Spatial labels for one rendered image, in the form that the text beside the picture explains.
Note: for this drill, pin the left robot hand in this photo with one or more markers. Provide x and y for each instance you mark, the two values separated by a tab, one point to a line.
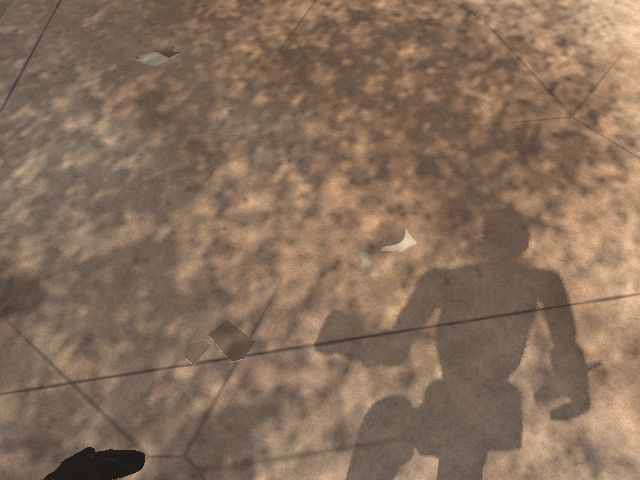
102	465

